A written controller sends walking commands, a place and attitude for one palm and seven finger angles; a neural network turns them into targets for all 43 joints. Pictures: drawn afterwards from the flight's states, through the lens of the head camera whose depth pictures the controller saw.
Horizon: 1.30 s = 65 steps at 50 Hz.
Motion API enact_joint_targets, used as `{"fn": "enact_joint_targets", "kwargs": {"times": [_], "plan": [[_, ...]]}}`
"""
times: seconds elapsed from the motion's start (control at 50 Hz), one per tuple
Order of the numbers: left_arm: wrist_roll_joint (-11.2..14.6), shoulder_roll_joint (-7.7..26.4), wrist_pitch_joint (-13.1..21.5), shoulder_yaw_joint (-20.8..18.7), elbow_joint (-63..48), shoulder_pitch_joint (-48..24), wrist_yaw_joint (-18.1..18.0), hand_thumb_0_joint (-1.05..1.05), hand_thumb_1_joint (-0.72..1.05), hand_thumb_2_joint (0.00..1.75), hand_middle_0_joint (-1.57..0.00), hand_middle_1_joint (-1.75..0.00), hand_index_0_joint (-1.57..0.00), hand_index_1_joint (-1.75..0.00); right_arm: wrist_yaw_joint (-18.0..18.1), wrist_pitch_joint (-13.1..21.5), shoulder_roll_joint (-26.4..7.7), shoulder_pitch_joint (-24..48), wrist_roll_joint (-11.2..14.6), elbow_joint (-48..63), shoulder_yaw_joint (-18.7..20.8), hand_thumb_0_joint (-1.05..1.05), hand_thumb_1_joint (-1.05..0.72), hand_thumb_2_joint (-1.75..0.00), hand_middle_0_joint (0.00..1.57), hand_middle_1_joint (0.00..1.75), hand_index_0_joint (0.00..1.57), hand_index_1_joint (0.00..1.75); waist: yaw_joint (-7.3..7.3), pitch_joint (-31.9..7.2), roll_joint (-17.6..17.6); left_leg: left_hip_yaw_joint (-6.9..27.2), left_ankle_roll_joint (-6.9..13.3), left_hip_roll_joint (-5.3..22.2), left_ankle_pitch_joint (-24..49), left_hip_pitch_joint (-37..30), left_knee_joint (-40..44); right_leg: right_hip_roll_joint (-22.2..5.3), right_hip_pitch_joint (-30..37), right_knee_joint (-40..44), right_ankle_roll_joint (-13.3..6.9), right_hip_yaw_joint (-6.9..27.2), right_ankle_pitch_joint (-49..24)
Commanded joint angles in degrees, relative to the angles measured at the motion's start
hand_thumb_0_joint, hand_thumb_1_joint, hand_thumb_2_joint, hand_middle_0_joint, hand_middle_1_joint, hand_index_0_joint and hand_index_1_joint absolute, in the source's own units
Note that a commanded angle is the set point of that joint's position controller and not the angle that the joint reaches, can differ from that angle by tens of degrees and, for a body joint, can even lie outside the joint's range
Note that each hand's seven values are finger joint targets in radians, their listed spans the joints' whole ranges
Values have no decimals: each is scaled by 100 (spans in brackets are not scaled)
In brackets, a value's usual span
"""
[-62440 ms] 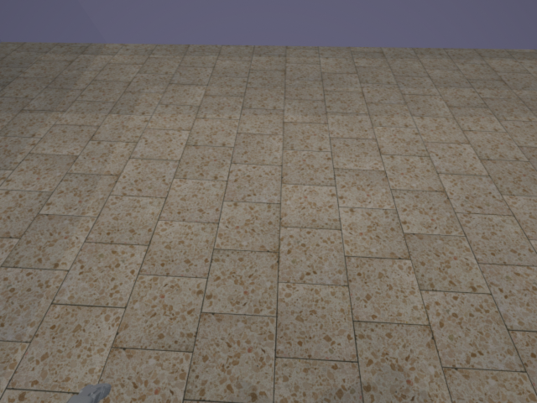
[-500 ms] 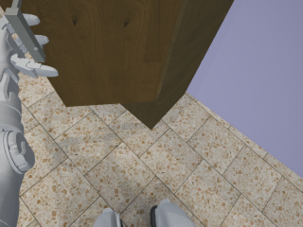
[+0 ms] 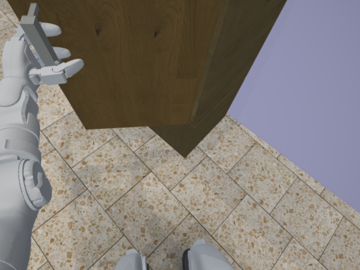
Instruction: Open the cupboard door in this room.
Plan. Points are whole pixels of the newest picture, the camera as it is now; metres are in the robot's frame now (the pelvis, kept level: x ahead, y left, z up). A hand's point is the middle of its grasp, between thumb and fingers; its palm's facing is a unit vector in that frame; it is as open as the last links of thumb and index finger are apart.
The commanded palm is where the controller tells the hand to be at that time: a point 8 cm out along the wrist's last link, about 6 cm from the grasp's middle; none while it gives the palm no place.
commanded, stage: close the thumb around the handle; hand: left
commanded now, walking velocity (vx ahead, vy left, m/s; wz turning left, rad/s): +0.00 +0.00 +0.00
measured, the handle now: (46, 43) +0.58 +0.23 +0.11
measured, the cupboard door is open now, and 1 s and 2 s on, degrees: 48 65 92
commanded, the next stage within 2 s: pull the door open along its arc in 0.30 s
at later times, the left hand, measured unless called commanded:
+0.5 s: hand (55, 64) +0.53 +0.21 +0.10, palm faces -0.01 -1.00 +0.00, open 5.7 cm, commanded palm +0.50 +0.25 +0.10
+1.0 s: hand (65, 108) +0.42 +0.17 +0.10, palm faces +0.07 -0.99 +0.08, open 6.2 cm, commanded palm +0.36 +0.24 +0.10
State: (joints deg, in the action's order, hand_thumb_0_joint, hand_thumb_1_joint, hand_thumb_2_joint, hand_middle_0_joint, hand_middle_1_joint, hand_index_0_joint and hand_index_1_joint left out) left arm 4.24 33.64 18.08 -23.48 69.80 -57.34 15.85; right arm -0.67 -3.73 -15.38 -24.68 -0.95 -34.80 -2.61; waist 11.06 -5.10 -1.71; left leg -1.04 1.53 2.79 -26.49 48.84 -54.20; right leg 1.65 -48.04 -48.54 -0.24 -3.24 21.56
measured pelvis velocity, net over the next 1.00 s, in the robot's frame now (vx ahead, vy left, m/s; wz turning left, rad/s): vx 0.02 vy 0.00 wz -0.03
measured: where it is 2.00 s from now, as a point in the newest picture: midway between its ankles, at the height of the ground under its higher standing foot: outside the picture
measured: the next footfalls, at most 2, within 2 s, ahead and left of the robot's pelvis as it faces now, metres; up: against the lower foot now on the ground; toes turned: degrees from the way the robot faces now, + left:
none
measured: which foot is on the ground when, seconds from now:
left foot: down 0.00-1.00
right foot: down 0.00-1.00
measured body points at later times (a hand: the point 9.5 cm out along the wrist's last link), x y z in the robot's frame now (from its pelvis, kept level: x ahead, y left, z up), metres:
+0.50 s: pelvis -0.01 -0.01 +0.00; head +0.13 +0.02 +0.43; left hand +0.52 +0.26 +0.10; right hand -0.03 -0.27 -0.10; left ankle -0.02 +0.10 -0.69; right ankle +0.01 -0.12 -0.69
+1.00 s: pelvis +0.02 +0.00 +0.02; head +0.08 +0.01 +0.46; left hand +0.41 +0.23 +0.10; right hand +0.10 -0.25 -0.09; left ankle -0.02 +0.10 -0.69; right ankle +0.01 -0.12 -0.69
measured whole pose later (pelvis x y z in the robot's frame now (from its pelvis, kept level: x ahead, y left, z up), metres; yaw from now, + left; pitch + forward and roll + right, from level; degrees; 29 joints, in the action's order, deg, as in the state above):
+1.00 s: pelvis +0.02 +0.00 +0.02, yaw -2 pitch +15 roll -2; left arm 13.4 14.0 13.8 -17.4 30.1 -20.3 7.7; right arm -2.4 -2.5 -14.5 -20.5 1.7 -29.8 -0.1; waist 4.7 -8.3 -2.1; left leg -4.1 1.6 2.5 -25.7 36.1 -46.8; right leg 1.7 -37.3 -43.3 0.2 0.0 21.0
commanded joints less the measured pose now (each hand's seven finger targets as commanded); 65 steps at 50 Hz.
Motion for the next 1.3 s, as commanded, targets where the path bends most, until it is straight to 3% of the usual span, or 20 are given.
{"fn": "enact_joint_targets", "kwargs": {"times": [0.0,0.02,0.08,0.18,0.3,0.36,0.4,0.56,0.62,0.68,0.72,0.86,0.88,0.9,0.92,1.0,1.12,1.14,1.2,1.28], "plan": [[139,1536,436,-247,-1230,-2578,126,0,68,80,-38,-133,-38,-133,120,63,-1110,-1139,3,183,378,0,-90,-90,20,30,20,30,34,-2907,-732,349,-11,-114,2894,-2013,445,180,1349,329,-83,153,-2343],[126,1658,419,-317,-1163,-2517,139,0,73,83,-39,-133,-39,-133,134,59,-1121,-1138,12,188,369,0,-90,-90,20,30,20,30,27,-2802,-550,326,19,-119,2757,-1823,461,180,1460,347,-72,172,-2350],[66,1613,436,-196,-1186,-2514,180,0,90,90,-40,-135,-40,-135,146,58,-1101,-1099,23,196,359,0,-90,-90,20,30,20,30,23,-2694,-850,326,6,-120,2736,-1873,482,168,1333,347,-87,165,-2281],[144,1804,384,-309,-1069,-2805,205,0,90,90,-40,-135,-40,-135,190,77,-1138,-1125,29,141,351,0,-90,-90,20,30,20,30,143,-2526,-604,302,55,-132,2341,-1588,485,165,1391,425,-52,222,-2104],[108,1857,342,-258,-946,-2788,255,0,90,90,-40,-135,-40,-135,207,104,-1143,-1147,35,140,332,0,-90,-90,20,30,20,30,177,-2537,-709,287,68,-140,2320,-1519,466,151,1359,427,-46,251,-2093],[105,2048,381,-428,-1069,-2658,293,0,90,90,-40,-135,-40,-135,207,110,-1158,-1188,24,169,346,0,-90,-90,20,30,20,30,48,-2885,-848,322,34,-132,2585,-1705,449,157,1460,350,-77,219,-2256],[136,1832,334,-236,-1022,-2812,301,0,90,90,-40,-135,-40,-135,200,109,-1147,-1158,29,150,326,0,-90,-90,20,30,20,30,158,-2658,-818,314,43,-123,2443,-1641,436,165,1280,390,-60,218,-2116],[285,1732,397,-424,-1512,-1704,327,0,90,90,-40,-135,-40,-135,139,67,-1140,-1053,47,366,382,0,-90,-90,20,30,20,30,-230,-3009,-860,266,1,-114,2891,-1976,562,186,1620,357,-103,158,-2422],[393,1513,344,-411,-1766,-1041,336,0,90,90,-40,-135,-40,-135,111,42,-1118,-937,84,499,422,0,-90,-90,20,30,20,30,-347,-2888,-567,217,15,-102,2889,-1951,656,200,1780,388,-98,128,-2469],[541,1346,331,-438,-2276,-335,324,0,90,90,-40,-135,-40,-135,76,27,-1083,-794,130,633,457,0,-90,-90,20,30,20,30,-533,-2911,-666,166,1,-99,3249,-2099,731,188,1991,409,-108,134,-2725],[680,1151,257,-436,-2493,267,314,0,90,90,-40,-135,-40,-135,60,25,-1046,-661,169,746,474,0,-90,-90,20,30,20,30,-623,-2743,-354,89,27,-117,3148,-1916,822,178,2260,456,-103,143,-2843],[1063,403,92,-266,-4024,2342,215,0,90,90,-40,-135,-40,-135,-12,152,-877,-142,284,1098,507,0,-90,-90,20,30,20,30,-1000,-2417,-272,-31,21,-131,3700,-1964,1070,68,2848,487,-122,184,-3449],[1345,301,29,-969,-4525,2342,-571,0,90,90,-40,-135,-40,-135,-41,225,-699,63,254,1136,519,0,-90,-90,20,30,20,30,-1423,-2337,-78,-29,-69,-181,3601,-1792,1104,90,2861,551,-97,67,-3335],[1249,-367,-72,-402,-4654,2735,-952,0,90,90,-40,-135,-40,-135,-94,290,-669,150,255,1130,515,0,-90,-90,20,30,20,30,-1234,-2108,-165,-25,-122,-164,3604,-1933,1183,105,2746,562,-80,13,-3157],[1231,-764,-121,-182,-4959,3080,-1194,0,90,90,-40,-135,-40,-135,-140,344,-642,219,280,1139,526,0,-90,-90,20,30,20,30,-1234,-1982,-269,-27,-168,-142,3680,-2074,1212,101,2597,608,-75,-28,-3007],[717,-1204,-211,104,-5891,3516,-2221,0,90,90,-40,-135,-40,-135,-194,398,-543,432,175,1067,556,0,-90,-90,20,30,20,30,-1223,-2007,-65,-71,-189,-154,3607,-2194,1232,51,2768,575,-87,-10,-3064],[32,-2079,-391,817,-6347,3498,-3582,0,90,90,-40,-135,-40,-135,-112,318,-367,991,-16,1026,484,0,-90,-90,20,30,20,30,-1214,-1618,215,-42,-177,-241,2415,-2103,1407,-69,2835,765,-121,45,-2323],[-91,-2113,-414,893,-6360,3380,-3799,0,90,90,-40,-135,-40,-135,-72,300,-351,1041,-50,995,475,0,-90,-90,20,30,20,30,-1168,-1544,462,-5,-152,-237,2248,-2083,1432,-81,2863,856,-116,62,-2182],[-380,-2553,-528,1395,-6454,3375,-4170,0,90,90,-40,-135,-40,-135,-2,248,-278,1257,-109,966,434,0,-90,-90,20,30,20,30,-1121,-1512,312,-18,-144,-261,2021,-2162,1481,-146,2867,954,-122,116,-1976],[-572,-2954,-559,1996,-6710,3630,-4159,0,90,90,-40,-135,-40,-135,75,206,-226,1369,-161,979,425,0,-90,-90,20,30,20,30,-1072,-1502,308,-41,-106,-269,1898,-2333,1519,-187,2988,1113,-127,181,-1981]]}}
